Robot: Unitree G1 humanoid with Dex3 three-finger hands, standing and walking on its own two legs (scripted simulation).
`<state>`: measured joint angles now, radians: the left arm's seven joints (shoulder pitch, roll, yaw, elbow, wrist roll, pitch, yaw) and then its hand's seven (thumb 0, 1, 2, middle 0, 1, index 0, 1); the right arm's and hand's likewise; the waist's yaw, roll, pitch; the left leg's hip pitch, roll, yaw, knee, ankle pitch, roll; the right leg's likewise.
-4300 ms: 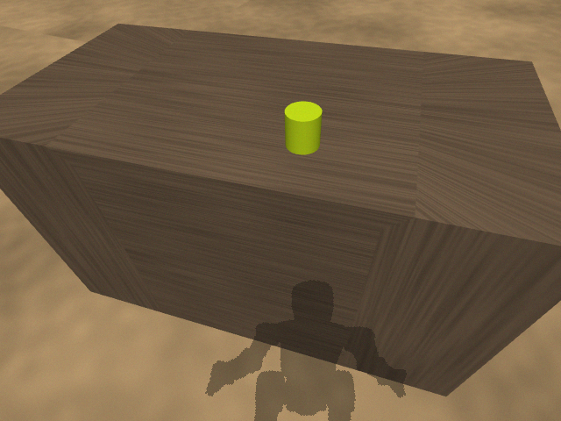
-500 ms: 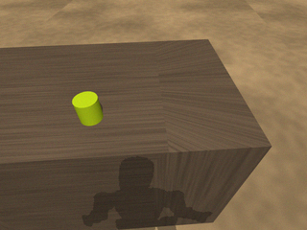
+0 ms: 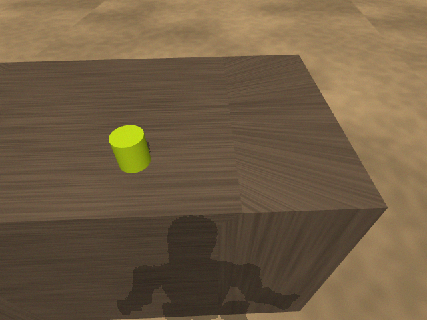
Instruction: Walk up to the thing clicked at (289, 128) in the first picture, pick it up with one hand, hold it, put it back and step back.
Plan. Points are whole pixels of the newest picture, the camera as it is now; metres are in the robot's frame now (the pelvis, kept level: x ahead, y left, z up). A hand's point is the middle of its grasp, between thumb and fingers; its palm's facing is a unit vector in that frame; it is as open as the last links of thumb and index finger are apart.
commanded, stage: stand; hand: left
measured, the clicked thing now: (131, 149) +0.48 +0.21 +0.06
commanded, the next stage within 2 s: rise first in 1.38 s
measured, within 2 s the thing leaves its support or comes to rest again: neither
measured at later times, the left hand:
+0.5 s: hand out of the picture +0.08 +0.25 -0.16, palm faces -0.04 -0.94 -0.34, open 7.4 cm
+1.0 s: hand out of the picture +0.07 +0.26 -0.16, palm faces -0.03 -0.94 -0.34, open 7.4 cm
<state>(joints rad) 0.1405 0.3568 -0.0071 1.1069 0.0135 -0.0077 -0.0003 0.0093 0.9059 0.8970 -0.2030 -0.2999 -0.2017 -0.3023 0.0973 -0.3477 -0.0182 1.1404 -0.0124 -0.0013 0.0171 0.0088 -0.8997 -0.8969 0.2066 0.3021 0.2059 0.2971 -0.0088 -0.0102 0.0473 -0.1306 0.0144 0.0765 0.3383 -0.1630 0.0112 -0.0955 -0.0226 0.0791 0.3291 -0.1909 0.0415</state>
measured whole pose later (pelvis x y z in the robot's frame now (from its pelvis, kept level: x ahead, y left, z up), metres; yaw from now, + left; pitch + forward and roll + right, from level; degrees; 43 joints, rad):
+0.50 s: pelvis +0.01 +0.00 +0.00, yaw +1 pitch -2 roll +0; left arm 0.13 0.36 -0.01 1.10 0.01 -0.01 0.00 0.01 0.91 0.90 -0.20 -0.30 -0.20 -0.30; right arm 0.10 -0.35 -0.02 1.14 -0.01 0.00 0.02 0.01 -0.90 -0.90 0.21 0.30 0.21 0.30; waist -0.01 -0.01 0.05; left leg -0.13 0.01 0.07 0.34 -0.17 0.01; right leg -0.09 -0.03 0.07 0.32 -0.20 0.05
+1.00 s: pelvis +0.01 +0.00 +0.00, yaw +1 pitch -2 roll +0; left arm 0.14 0.36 -0.01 1.10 0.02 -0.01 0.00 0.01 0.91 0.90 -0.20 -0.30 -0.20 -0.30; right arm 0.10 -0.35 -0.02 1.14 -0.01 0.00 0.02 0.01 -0.90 -0.90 0.21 0.30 0.21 0.30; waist -0.01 -0.01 0.05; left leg -0.13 0.00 0.06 0.34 -0.17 0.01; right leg -0.08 -0.03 0.06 0.32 -0.20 0.04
